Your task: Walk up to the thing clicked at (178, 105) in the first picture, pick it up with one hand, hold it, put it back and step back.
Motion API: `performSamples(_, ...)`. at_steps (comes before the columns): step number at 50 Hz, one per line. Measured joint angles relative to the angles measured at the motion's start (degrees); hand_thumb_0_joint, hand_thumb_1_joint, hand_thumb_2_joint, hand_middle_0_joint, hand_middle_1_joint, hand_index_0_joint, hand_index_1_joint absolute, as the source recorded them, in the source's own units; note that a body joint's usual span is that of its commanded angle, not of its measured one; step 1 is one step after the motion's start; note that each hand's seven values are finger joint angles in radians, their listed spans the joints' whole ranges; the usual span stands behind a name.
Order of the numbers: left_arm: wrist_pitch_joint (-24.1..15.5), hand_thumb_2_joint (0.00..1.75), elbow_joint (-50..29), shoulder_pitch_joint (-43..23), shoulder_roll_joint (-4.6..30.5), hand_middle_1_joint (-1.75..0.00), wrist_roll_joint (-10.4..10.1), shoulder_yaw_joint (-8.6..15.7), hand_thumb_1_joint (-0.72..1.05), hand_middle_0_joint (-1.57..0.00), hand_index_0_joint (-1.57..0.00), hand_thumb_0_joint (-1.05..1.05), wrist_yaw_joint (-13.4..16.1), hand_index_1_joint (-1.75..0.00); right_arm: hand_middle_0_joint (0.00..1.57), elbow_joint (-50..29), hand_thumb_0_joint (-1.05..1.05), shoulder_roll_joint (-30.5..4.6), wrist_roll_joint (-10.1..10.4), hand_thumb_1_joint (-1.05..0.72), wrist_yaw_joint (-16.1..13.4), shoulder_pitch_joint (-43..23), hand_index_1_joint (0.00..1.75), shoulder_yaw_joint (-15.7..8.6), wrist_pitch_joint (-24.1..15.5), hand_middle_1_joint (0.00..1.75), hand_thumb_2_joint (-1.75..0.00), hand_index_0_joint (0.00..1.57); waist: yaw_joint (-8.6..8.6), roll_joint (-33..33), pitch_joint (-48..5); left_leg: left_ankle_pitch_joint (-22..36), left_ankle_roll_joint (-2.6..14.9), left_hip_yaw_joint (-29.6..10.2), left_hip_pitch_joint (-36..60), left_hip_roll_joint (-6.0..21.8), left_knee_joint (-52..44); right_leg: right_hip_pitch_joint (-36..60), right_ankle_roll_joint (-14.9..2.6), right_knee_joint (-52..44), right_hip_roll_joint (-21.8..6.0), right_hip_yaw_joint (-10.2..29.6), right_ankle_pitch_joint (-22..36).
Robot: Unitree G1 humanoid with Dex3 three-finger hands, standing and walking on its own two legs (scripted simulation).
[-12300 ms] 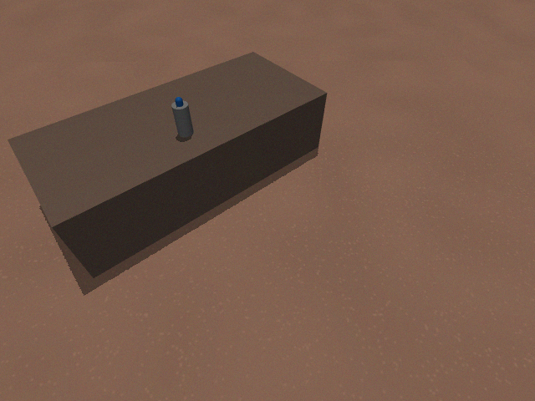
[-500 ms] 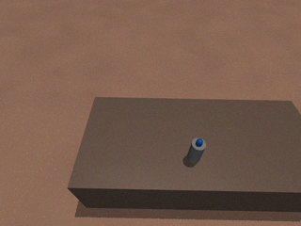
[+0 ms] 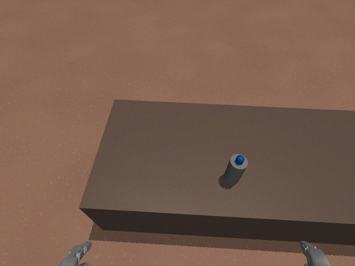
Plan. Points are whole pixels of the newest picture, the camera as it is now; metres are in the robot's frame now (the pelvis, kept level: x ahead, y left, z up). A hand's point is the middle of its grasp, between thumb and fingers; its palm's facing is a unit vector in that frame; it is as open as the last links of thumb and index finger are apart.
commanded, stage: go down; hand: right
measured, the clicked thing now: (235, 168) +0.52 -0.21 -0.32
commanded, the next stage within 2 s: none
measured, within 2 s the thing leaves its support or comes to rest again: neither
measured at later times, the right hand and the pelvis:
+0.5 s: hand out of the picture +0.16 -0.27 -0.13, palm faces +0.07 +0.94 -0.33, open 17.5 cm; pelvis +0.02 -0.01 -0.03, yaw -1 degrees
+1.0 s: hand out of the picture +0.13 -0.27 -0.13, palm faces +0.09 +0.94 -0.34, open 17.6 cm; pelvis -0.01 -0.01 -0.05, yaw -2 degrees
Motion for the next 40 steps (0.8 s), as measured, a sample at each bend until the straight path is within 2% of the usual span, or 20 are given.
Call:
performSamples(7, -2.22, 0.88, -1.86, -0.65, 0.33, -0.3, 0.41, -0.02, 0.92, -0.2, -0.21, 0.01, 0.79, -0.3, 0.07, -10.04, 0.0, 0.83, 0.44, 0.34, -0.45, 4.57, 0.05, 0.45, 4.39, 0.05, -0.06, 0.06, -0.46, 0.31, -0.96, -2.89, -0.56, 0.19, -3.5, 0.4, 4.69, -4.02, -0.45, 5.48, 0.36, 0.37, -3.21)
performSamples(14, -3.66, 0.88, -3.09, -0.92, 0.15, -0.3, 0.55, -0.13, 0.92, -0.19, -0.2, 0.01, 1.66, -0.3, 0.06, -19.93, 0.0, 0.56, 1.58, 0.5, -1.22, 8.96, 0.05, 1.22, 8.35, 0.05, -0.02, 0.06, -0.47, 0.05, -3.38, -5.87, -0.8, 0.91, -6.43, 0.27, 9.09, -7.82, -0.46, 11.16, 0.19, 1.28, -6.64)
performSamples(25, -5.17, 0.88, -5.77, -0.4, -0.43, -0.3, 0.28, -1.07, 0.92, -0.19, -0.2, 0.01, 2.34, -0.3, 0.07, -30.09, 0.0, -0.22, 2.86, 0.53, -0.85, 13.75, 0.05, 2.02, 15.25, 0.05, -0.01, 0.06, -0.04, -0.94, -6.22, -8.71, -0.89, 1.83, -9.88, 0.11, 14.07, -12.06, -0.45, 17.06, 0.05, 2.46, -9.69)
performSamples(40, -7.86, 0.88, -7.12, 1.37, -0.36, -0.3, 0.64, -1.71, 0.92, -0.19, -0.2, 0.01, 4.93, -0.29, 0.07, -37.43, 0.0, -1.08, 3.65, 0.56, -0.6, 17.8, 0.05, 0.33, 18.08, 0.05, -0.01, 0.06, 0.34, -1.1, -7.36, -9.76, -0.6, 2.6, -13.97, -0.06, 18.75, -16.55, -0.23, 21.95, -0.03, 3.57, -10.61)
